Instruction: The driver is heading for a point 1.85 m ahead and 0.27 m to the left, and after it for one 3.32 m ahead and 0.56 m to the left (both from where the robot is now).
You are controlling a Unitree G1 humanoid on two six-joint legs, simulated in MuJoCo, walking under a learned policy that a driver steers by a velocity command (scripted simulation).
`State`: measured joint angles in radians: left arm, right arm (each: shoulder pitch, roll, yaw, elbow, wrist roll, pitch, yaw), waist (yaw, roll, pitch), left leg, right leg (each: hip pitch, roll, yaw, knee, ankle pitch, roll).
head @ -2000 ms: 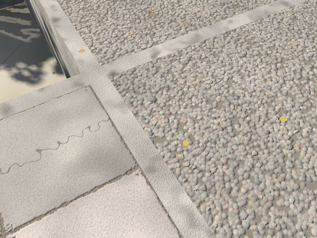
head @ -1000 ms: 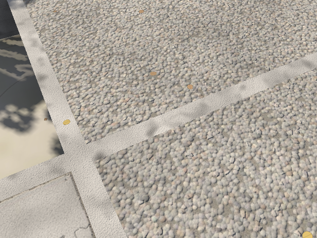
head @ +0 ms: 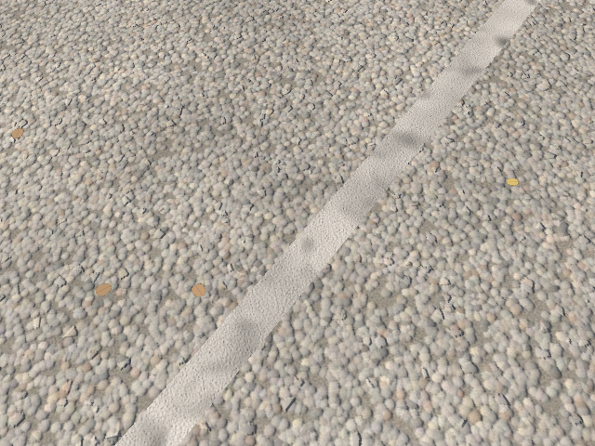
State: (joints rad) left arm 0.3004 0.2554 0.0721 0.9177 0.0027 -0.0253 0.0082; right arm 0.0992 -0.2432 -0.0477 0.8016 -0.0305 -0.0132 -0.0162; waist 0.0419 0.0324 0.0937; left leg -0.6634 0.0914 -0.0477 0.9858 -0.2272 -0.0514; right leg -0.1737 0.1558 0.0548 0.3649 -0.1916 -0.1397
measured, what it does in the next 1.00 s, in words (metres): steps on the spot: left foot, then right foot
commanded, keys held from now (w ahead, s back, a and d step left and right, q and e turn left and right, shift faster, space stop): e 0.04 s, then no key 0.96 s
